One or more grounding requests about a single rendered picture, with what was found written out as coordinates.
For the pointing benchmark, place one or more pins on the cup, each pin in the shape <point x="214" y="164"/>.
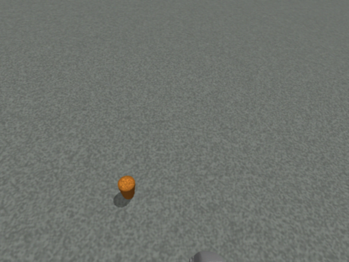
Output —
<point x="126" y="185"/>

